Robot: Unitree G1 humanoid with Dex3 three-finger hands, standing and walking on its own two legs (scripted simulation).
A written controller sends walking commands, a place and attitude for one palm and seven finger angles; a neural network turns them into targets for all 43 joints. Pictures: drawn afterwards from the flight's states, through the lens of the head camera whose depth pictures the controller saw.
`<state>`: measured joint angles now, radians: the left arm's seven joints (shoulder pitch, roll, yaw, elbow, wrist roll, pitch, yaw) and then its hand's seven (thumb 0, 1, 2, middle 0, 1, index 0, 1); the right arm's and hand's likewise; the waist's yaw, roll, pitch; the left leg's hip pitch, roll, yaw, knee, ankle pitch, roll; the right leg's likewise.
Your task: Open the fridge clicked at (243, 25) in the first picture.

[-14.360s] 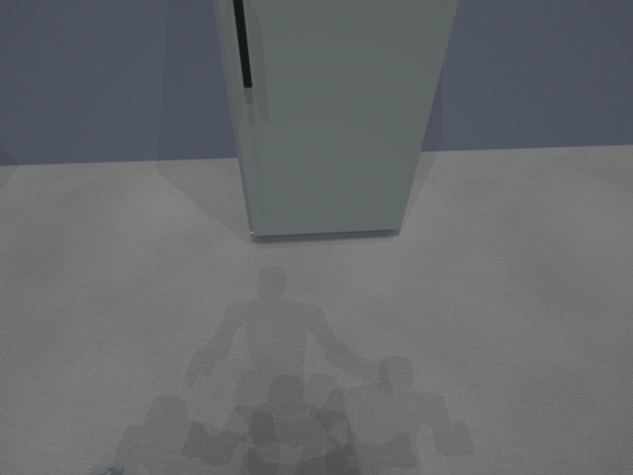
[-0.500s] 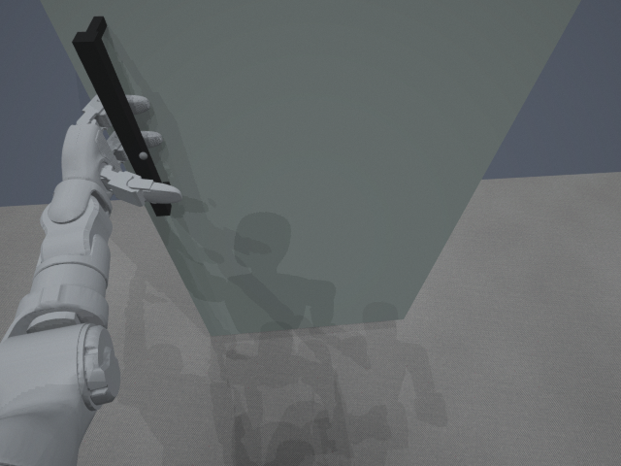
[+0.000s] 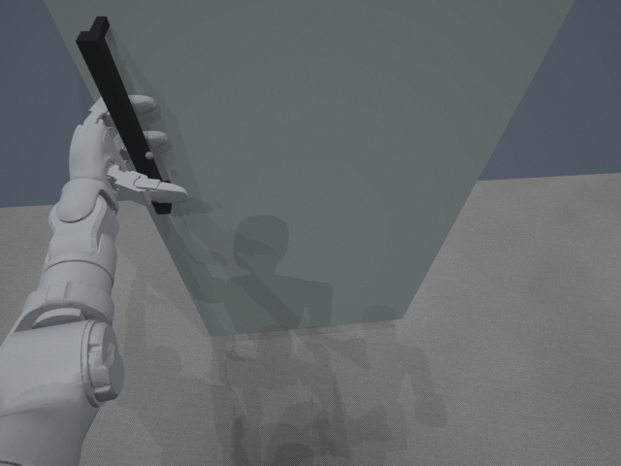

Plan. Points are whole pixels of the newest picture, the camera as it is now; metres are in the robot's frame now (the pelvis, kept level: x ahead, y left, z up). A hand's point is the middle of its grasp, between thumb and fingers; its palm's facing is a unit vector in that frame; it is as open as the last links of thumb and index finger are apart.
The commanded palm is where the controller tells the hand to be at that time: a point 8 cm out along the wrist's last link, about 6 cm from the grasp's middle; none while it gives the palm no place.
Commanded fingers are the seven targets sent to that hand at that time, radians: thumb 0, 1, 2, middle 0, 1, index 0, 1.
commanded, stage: slide the fingers in behind the handle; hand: left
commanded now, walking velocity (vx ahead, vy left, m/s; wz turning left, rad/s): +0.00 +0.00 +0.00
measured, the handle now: (137, 131) +0.52 +0.22 +0.14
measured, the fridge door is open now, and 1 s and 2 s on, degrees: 0 0 0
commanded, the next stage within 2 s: grip the handle and tug to test in 0.20 s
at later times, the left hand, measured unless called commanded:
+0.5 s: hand (148, 153) +0.48 +0.20 +0.14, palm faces +0.06 -1.00 +0.00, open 13.0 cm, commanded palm +0.45 +0.24 +0.14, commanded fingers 0.00 0.01 0.52 -0.35 -1.27 -0.35 -1.27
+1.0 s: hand (150, 153) +0.48 +0.19 +0.14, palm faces +0.08 -1.00 -0.01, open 5.6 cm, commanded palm +0.44 +0.24 +0.14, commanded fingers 0.00 0.90 0.90 -0.45 -1.40 -0.45 -1.40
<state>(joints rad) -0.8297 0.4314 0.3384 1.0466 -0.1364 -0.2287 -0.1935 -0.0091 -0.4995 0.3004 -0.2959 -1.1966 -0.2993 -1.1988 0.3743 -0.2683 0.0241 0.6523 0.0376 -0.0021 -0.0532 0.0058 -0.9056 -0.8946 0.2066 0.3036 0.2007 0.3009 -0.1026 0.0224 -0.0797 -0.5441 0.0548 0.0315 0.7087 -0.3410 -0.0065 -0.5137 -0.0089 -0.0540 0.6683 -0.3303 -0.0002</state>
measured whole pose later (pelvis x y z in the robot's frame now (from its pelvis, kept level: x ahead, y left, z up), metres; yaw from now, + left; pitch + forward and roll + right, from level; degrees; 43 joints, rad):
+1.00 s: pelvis +0.01 +0.00 +0.00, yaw +0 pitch +10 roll -1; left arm -0.81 0.40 0.31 0.99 -0.15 -0.20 -0.15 0.01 0.71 0.82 -0.41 -1.37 -0.39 -1.37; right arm 0.37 -0.27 0.01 0.66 0.03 0.00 -0.05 0.01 -0.91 -0.89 0.21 0.30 0.20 0.30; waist -0.09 0.03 -0.08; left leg -0.54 0.05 0.03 0.71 -0.35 -0.01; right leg -0.50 -0.01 -0.06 0.66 -0.34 0.00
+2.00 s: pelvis +0.05 +0.01 +0.01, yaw -1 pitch +9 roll -1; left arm -0.52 0.31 0.29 0.56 -0.18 -0.03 -0.14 0.02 0.75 0.80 -0.34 -1.40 -0.35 -1.40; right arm 0.32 -0.25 0.01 0.62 0.04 0.03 -0.05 0.01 -0.91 -0.89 0.21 0.30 0.20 0.30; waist -0.05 0.03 -0.10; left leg -0.38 0.04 0.05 0.60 -0.37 0.00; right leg -0.36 -0.01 -0.03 0.57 -0.34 0.01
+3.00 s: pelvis +0.04 -0.05 +0.01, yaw +5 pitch +2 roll +1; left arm 0.25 0.19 0.10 -0.31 -0.06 -0.05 0.08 -0.04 0.63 0.75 -0.43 -1.38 -0.30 -1.40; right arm 0.20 -0.23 0.00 0.60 -0.02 0.01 -0.12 0.01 -0.91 -0.89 0.21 0.30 0.20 0.30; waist -0.01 0.06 0.03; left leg -0.43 0.01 0.08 0.77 -0.31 -0.02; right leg -0.21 -0.02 -0.22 0.56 -0.38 -0.07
